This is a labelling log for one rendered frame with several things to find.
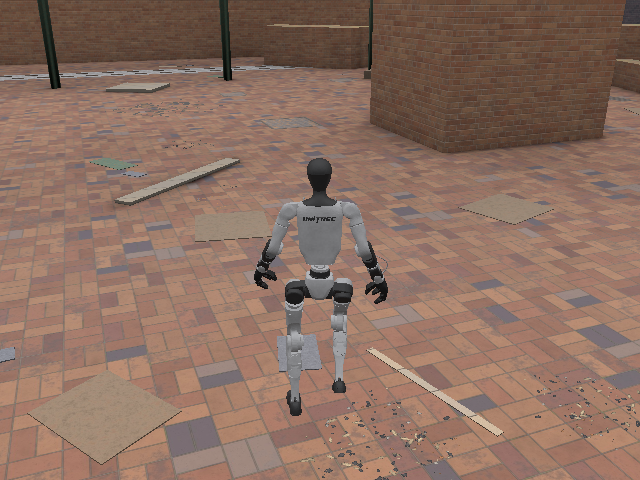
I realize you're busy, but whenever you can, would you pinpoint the right robot hand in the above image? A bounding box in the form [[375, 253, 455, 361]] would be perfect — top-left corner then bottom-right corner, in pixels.
[[365, 278, 388, 304]]

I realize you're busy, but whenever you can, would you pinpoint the robot left upper arm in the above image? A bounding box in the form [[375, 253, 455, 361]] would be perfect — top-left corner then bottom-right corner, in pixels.
[[266, 202, 299, 255]]

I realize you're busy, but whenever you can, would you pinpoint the left robot forearm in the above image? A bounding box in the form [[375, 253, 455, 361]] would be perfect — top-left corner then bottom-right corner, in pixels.
[[256, 239, 276, 273]]

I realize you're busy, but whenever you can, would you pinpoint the right robot foot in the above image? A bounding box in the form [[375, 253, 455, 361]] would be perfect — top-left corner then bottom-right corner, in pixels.
[[332, 378, 346, 393]]

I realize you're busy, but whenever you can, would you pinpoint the robot right upper arm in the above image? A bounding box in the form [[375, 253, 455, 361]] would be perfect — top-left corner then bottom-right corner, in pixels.
[[340, 201, 371, 258]]

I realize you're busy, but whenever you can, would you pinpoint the right robot forearm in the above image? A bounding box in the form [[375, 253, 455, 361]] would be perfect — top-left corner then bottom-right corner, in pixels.
[[362, 241, 384, 284]]

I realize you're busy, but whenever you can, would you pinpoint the humanoid robot torso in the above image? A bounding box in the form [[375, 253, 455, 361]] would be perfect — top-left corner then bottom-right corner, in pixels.
[[296, 197, 343, 300]]

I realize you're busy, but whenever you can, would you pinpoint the left robot hand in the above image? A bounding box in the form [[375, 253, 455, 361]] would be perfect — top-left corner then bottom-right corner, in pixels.
[[254, 269, 277, 289]]

